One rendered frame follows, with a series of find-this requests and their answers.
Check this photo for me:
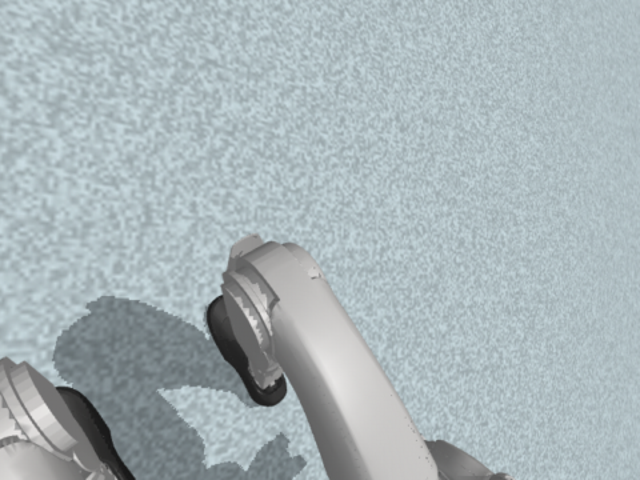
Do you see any left robot foot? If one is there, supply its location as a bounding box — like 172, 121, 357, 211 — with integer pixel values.
55, 386, 136, 480

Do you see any right robot hand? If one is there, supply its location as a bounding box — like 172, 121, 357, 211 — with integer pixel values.
421, 434, 494, 480

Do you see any right robot foot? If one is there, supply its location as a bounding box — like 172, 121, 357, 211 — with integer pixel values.
207, 295, 287, 407

